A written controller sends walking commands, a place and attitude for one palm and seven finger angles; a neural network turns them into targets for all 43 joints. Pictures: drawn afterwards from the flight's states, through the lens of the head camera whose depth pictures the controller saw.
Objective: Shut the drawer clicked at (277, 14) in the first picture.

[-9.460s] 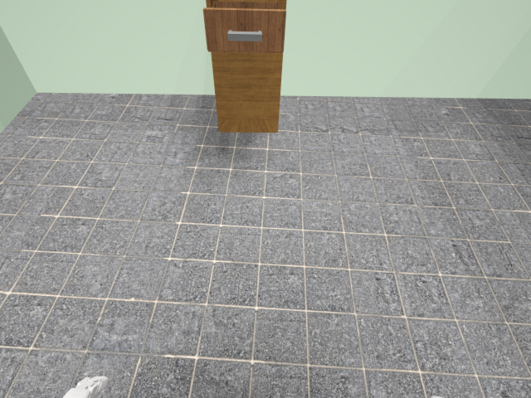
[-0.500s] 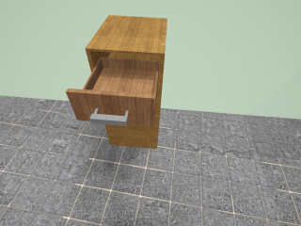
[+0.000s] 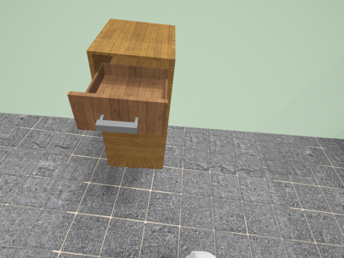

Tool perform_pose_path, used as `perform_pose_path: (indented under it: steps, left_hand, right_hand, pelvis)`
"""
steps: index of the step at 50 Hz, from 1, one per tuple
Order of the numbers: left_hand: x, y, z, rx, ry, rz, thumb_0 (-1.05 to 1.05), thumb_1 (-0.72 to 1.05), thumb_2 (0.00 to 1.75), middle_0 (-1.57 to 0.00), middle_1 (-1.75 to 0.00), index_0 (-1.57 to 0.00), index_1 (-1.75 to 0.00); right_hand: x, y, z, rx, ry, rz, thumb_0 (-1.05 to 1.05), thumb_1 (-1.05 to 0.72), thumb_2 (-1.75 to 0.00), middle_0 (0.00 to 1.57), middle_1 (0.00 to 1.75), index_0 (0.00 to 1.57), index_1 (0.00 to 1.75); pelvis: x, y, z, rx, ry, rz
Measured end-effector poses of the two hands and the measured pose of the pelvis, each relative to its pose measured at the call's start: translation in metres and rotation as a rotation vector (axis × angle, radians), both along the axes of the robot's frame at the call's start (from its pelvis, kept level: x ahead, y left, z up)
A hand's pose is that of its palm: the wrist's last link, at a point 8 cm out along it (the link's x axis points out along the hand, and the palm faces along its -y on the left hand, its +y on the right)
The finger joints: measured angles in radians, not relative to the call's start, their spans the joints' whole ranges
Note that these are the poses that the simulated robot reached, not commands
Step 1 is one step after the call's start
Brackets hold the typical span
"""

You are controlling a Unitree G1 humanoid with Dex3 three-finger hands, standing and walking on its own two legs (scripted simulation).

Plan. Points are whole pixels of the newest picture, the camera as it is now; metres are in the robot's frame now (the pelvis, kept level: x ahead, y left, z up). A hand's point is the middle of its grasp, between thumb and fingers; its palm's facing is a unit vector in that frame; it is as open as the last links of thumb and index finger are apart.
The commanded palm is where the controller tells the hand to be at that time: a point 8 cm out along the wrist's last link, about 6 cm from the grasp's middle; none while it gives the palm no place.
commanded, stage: shuffle to correct the standing spot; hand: left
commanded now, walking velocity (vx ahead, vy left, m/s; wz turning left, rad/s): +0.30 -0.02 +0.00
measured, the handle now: (118, 122) +0.56 +0.19 -0.02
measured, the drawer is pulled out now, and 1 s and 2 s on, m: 0.30 0.30 0.30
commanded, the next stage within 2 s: come to a stop and stand still in 1.48 s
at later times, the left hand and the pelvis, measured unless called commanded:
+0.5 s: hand out of the picture -0.09 +0.18 -0.14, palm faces +0.03 -0.99 -0.13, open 7.4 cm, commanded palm none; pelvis -0.06 +0.02 +0.03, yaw -2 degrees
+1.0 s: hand out of the picture +0.17 +0.21 -0.13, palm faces -0.06 -0.98 -0.18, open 7.4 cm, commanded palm none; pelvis +0.06 +0.04 +0.02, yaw -3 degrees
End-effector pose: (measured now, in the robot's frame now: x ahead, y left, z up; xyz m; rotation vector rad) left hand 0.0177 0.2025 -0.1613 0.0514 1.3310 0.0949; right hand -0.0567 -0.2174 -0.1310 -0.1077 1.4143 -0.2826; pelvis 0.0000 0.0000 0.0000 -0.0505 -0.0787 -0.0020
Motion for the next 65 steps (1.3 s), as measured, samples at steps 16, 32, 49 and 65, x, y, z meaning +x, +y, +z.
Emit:
perform_pose_path:
  steps: [16,32,49,65]
  left_hand:
    - [-0.11,0.045,0.039,0.151,0.089,0.009,0.01,0.92,0.9,-0.19,-0.3,-0.19,-0.3]
    - [-0.099,0.058,0.026,0.006,0.086,0.02,0.01,0.9,0.9,-0.2,-0.3,-0.2,-0.3]
    - [0.129,0.065,0.055,0.083,-0.165,-0.113,0.01,0.91,0.9,-0.19,-0.3,-0.19,-0.3]
    - [0.211,0.004,0.054,0.125,-0.209,-0.011,-0.03,0.96,0.9,-0.2,-0.3,-0.2,-0.3]
  right_hand:
    - [-0.008,-0.015,0.014,0.019,-0.108,0.022,0.04,-0.95,-0.89,0.2,0.3,0.2,0.3]
    - [0.029,0.036,0.022,0.008,-0.137,0.111,0.01,-0.92,-0.9,0.2,0.3,0.19,0.3]
    - [0.013,0.079,0.015,0.145,0.083,-0.032,0.01,-0.91,-0.9,0.2,0.3,0.2,0.3]
    - [0.208,-0.041,0.01,0.039,-0.068,0.073,0.01,-0.91,-0.9,0.2,0.3,0.19,0.3]
  pelvis:
    - [-0.058,0.005,0.02,0.027,0.037,-0.023]
    - [-0.038,0.056,0.017,0.04,0.08,-0.037]
    - [0.048,0.042,0.024,0.089,0.094,-0.044]
    - [0.154,-0.024,0.021,0.041,0.079,0.013]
